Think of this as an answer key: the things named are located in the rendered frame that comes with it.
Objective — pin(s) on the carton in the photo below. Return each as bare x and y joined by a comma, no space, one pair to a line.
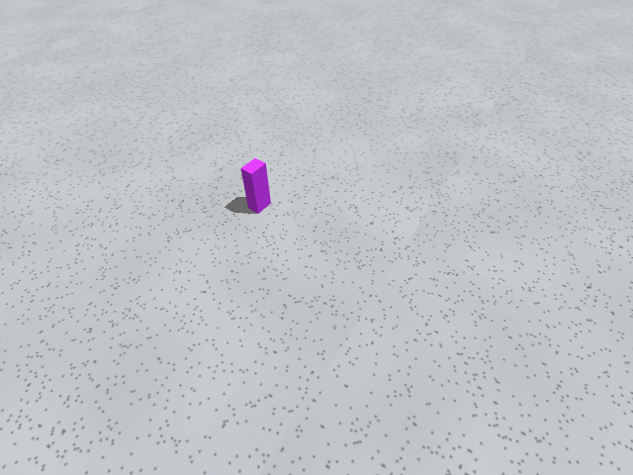
255,180

